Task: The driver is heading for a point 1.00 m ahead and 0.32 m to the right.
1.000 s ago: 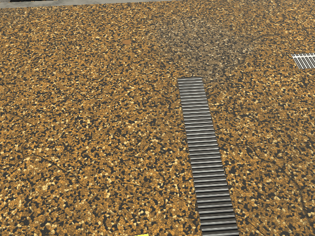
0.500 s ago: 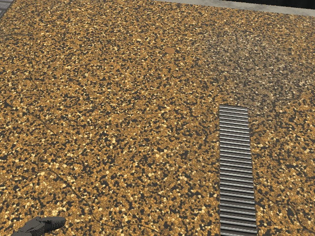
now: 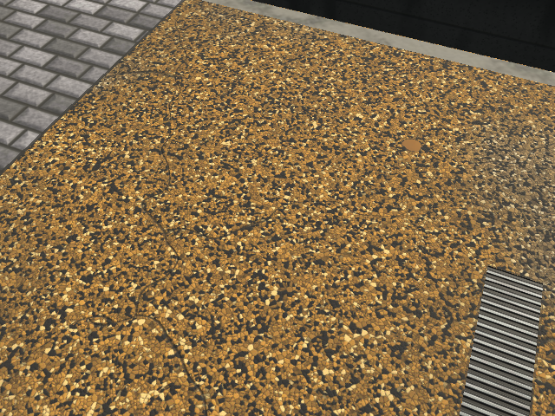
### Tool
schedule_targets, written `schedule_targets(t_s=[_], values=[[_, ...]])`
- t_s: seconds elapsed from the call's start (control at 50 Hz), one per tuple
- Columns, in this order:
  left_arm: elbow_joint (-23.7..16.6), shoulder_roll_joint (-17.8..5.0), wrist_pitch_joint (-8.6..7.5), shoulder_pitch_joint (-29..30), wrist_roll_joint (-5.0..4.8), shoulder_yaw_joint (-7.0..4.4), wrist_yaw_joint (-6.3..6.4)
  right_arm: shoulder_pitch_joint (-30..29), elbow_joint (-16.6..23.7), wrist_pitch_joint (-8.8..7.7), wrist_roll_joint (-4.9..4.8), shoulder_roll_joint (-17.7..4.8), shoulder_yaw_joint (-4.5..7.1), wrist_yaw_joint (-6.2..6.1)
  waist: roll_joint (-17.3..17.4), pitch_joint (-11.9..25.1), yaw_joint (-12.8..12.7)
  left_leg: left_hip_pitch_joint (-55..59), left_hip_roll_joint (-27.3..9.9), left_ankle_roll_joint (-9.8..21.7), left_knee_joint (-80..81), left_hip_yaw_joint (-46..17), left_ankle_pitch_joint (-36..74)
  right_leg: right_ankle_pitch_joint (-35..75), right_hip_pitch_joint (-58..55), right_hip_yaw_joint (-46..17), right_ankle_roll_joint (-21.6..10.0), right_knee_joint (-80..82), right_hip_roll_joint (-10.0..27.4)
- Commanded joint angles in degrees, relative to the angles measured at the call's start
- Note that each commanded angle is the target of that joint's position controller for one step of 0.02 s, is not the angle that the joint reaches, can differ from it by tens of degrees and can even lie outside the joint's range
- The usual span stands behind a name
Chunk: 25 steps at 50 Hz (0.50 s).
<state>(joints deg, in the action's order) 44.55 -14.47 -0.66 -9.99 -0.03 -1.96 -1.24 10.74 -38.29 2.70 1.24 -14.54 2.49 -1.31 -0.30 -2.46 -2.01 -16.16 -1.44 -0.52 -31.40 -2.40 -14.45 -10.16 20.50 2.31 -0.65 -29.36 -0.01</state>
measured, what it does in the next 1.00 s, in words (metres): steps on the spot, turning right: right foot, then left foot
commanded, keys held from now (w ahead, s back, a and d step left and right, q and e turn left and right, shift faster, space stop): e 0.68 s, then w+e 0.06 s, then w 0.26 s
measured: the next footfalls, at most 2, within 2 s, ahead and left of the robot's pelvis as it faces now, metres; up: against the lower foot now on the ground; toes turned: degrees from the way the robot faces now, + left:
right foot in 0.26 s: +0.06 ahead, -0.11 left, +0.00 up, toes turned -10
left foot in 0.76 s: +0.12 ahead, +0.09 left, +0.00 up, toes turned -32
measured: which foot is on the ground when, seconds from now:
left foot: down 0.00-0.26, up 0.28-0.74, down 0.76-1.00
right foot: down 0.00-0.02, up 0.04-0.24, down 0.26-0.76, up 0.78-1.00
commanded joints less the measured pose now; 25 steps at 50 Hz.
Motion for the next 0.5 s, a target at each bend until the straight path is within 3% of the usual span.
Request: schedule_targets(t_s=[0.02, 0.04, 0.08, 0.12, 0.16, 0.2, 0.24, 0.26, 0.28, 0.3, 0.32, 0.34, 0.36, 0.38, 0.44, 0.5], values=[[-4.7, -6.6, -1.06, 2.7, 0.21, -1.29, 0.03, 0.0, 3.2, -0.70, 0.60, -10.6, 3.22, -0.44, 12.3, 3.6, 1.2, 0.0, -11.8, 9.3, 13.4, -10.4, -6.9, -9.8, 0.2, -1.3, 1.4, -3.2, 0.3], [-4.8, -8.1, -0.74, 3.4, -0.05, -2.13, 0.29, -1.0, 3.5, -1.12, 0.55, -10.1, 3.28, -0.64, 12.4, 1.9, 1.7, 0.0, -10.9, 8.3, 13.5, -9.2, -8.3, -8.4, 2.3, -0.5, 1.4, -6.9, -0.8], [-4.2, -8.3, 0.24, 1.3, -0.18, -2.85, 0.82, -1.9, 3.7, -1.96, -0.24, -10.5, 3.66, -1.18, 13.8, 1.2, 1.9, 1.0, -13.4, 9.0, 12.0, -8.9, 2.0, -10.9, 5.0, -0.6, 1.0, -13.5, -0.3], [-5.0, -7.1, 0.86, 1.0, -0.64, -2.99, 0.43, -1.1, 3.6, -2.46, -0.63, -9.6, 3.55, -1.67, 11.9, 2.3, 2.6, 4.0, -17.0, 11.5, 9.2, -9.3, 19.7, -18.2, 7.9, -1.3, 0.8, -20.5, 1.1], [-5.8, -5.8, 1.25, 0.8, -1.04, -2.77, -0.03, -1.7, 3.4, -2.32, -1.33, -10.0, 3.91, -1.82, 9.5, 3.9, 2.7, 7.3, -17.5, 11.8, 6.9, -7.8, 27.0, -18.6, 8.5, -0.8, 0.8, -19.3, 2.1], [-5.9, -5.5, 1.56, -0.3, -1.23, -2.85, -0.61, -3.4, 3.4, -1.62, -1.94, -10.6, 4.30, -1.95, 9.1, 5.5, 2.1, 7.8, -16.2, 10.3, 4.1, -4.8, 27.9, -12.4, 4.4, 1.7, 0.6, -12.6, 1.0], [-5.6, -6.4, 1.79, -2.6, -0.84, -3.47, -0.76, -2.6, 2.5, -1.18, -2.59, -10.1, 4.36, -1.92, 7.2, 6.1, 1.0, 4.6, -13.2, 6.4, -1.6, -0.3, 20.8, -0.3, -3.4, 2.2, -1.0, -1.2, -1.3], [-6.3, -10.6, 1.70, -3.3, -0.43, -4.73, -0.11, 0.5, 2.0, -1.39, -1.77, -8.1, 4.12, -1.74, -2.8, 6.9, 2.1, -1.7, -8.3, 1.5, -12.6, 5.2, 8.1, 16.5, -9.9, -8.5, -4.0, 4.2, 4.0], [-7.4, -18.3, 1.38, -4.8, 0.52, -6.35, 0.09, -3.3, 5.8, -1.61, 0.22, -4.8, 2.76, -1.98, -19.2, 6.0, 1.3, -19.2, 2.1, -4.3, -27.2, 7.5, -20.5, 32.2, -16.1, -32.4, -16.1, 8.8, 18.8], [-7.4, -15.3, 0.21, -8.5, 1.94, -5.23, -0.28, -7.1, 6.1, -2.02, -0.21, -6.1, 2.98, -2.19, -12.2, 10.7, -2.6, -21.5, 2.5, -3.9, -37.4, -2.1, -27.5, 32.9, -19.0, -36.3, -21.5, 9.6, 21.9], [-7.7, -14.0, -0.68, -6.3, 1.85, -4.69, -0.13, -6.6, 5.6, -2.06, -1.18, -7.2, 3.33, -2.05, -7.8, 9.8, -1.2, -23.2, 1.3, -3.2, -40.8, -3.6, -24.0, 31.9, -19.0, -31.1, -19.8, 8.1, 20.1], [-8.1, -13.4, -0.89, -3.5, 0.72, -4.68, 0.39, -5.9, 4.4, -2.04, -1.10, -7.7, 3.62, -2.22, -4.2, 8.9, 0.0, -23.9, 0.4, -3.0, -40.2, -3.6, -19.4, 28.6, -18.6, -26.9, -16.6, 7.1, 17.0], [-8.6, -12.6, -0.56, -1.3, -0.38, -4.39, 1.05, -5.9, 3.9, -2.03, -0.71, -8.3, 3.92, -2.59, -3.1, 8.1, 0.6, -24.6, -0.3, -3.1, -38.0, -3.9, -15.2, 26.8, -18.0, -24.9, -14.4, 7.0, 15.4], [-8.9, -11.9, -0.08, -0.3, -0.78, -3.98, 1.66, -5.6, 3.7, -2.02, -0.73, -8.4, 4.13, -2.65, -3.7, 8.4, 1.4, -21.7, -0.4, -3.4, -36.5, -3.9, -12.5, 26.4, -15.9, -22.8, -13.2, 7.4, 13.5], [-9.5, -11.9, 1.00, -0.4, -0.53, -4.01, 2.57, -4.1, 2.8, -2.17, -1.30, -6.3, 3.61, -2.08, -5.1, 9.1, 1.8, -18.8, 1.7, -4.4, -31.1, -2.6, -7.7, 23.2, -15.2, -20.9, -12.6, 8.4, 10.7], [-10.0, -12.6, 1.65, -0.6, -0.69, -4.41, 3.20, -5.6, 2.9, -2.42, -1.26, -5.7, 3.29, -1.87, -5.9, 8.4, 1.0, -17.3, 2.3, -5.1, -22.3, -3.1, -5.7, 14.5, -14.8, -22.6, -12.4, 9.1, 9.9]])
